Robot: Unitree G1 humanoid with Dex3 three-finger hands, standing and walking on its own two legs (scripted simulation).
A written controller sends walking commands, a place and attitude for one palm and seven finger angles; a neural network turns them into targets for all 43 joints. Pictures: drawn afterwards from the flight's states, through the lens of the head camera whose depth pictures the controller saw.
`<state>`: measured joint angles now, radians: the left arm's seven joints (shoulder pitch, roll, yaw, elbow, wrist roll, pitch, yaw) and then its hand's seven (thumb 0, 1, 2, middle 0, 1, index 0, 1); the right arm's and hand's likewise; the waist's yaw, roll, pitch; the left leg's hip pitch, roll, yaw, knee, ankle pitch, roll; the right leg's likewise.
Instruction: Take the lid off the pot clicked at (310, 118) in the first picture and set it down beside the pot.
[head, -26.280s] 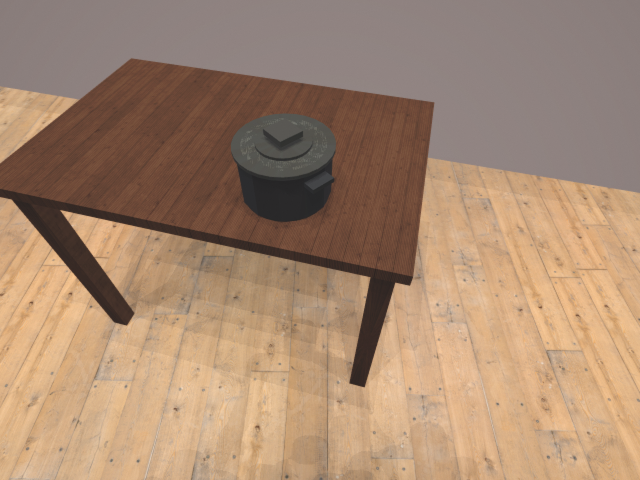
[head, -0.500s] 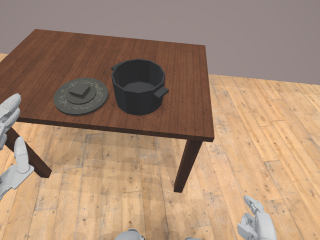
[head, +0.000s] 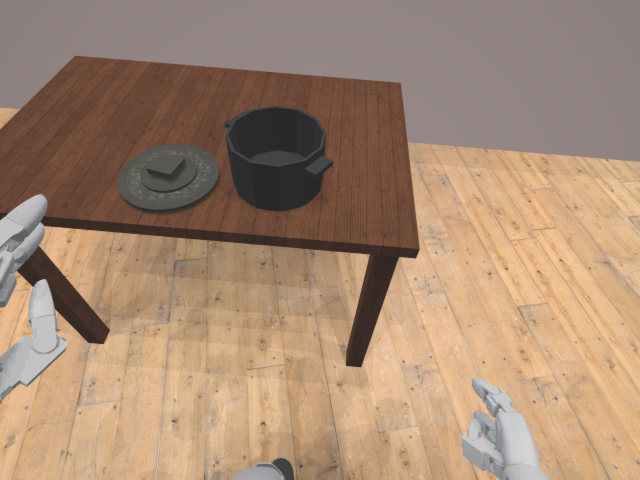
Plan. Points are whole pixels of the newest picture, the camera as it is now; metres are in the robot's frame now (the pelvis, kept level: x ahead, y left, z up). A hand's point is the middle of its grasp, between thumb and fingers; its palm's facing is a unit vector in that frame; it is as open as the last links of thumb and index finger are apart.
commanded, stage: step back with the hand held close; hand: left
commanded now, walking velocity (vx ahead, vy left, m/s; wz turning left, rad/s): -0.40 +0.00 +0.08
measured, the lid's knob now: (166, 165) +0.66 +0.36 -0.06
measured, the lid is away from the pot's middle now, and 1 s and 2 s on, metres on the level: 0.23 0.23 0.23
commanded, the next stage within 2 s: stop stepping back and stand still in 0.16 s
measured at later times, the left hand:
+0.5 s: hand out of the picture +0.08 +0.22 +0.18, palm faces +0.26 -0.83 -0.50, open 7.4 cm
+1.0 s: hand out of the picture +0.08 +0.25 +0.17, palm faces +0.37 -0.83 -0.42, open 7.4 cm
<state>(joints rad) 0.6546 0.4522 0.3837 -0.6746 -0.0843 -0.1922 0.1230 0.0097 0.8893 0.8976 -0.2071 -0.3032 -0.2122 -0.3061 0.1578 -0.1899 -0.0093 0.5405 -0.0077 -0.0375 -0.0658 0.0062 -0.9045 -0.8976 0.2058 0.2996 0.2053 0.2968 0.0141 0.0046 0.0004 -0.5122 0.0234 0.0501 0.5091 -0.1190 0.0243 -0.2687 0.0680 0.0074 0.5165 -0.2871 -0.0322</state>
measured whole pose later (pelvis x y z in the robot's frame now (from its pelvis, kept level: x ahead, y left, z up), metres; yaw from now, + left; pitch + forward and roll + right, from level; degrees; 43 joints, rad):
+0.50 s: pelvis -0.10 +0.00 +0.01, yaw -1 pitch +2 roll +1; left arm 0.72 0.44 0.36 -0.70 -0.07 -0.13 0.13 0.01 0.89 0.90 -0.21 -0.30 -0.22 -0.31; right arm 0.24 -0.20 -0.01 0.60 0.00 -0.03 -0.07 0.01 -0.90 -0.90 0.21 0.30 0.21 0.30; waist 0.01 -0.03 0.00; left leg -0.47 -0.02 0.01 0.76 -0.36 0.00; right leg -0.28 0.03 0.02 0.52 -0.27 -0.04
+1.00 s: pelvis -0.11 +0.01 +0.01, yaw +1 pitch +0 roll -1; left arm 0.62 0.36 0.32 -0.57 -0.06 -0.16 0.15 0.01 0.89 0.90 -0.21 -0.30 -0.21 -0.31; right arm 0.19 -0.18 0.02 0.64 0.00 -0.09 -0.07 0.01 -0.90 -0.90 0.21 0.30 0.21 0.30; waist 0.00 0.02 0.01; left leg -0.26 0.03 0.00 0.54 -0.27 0.00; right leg -0.22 0.03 -0.02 0.48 -0.25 -0.02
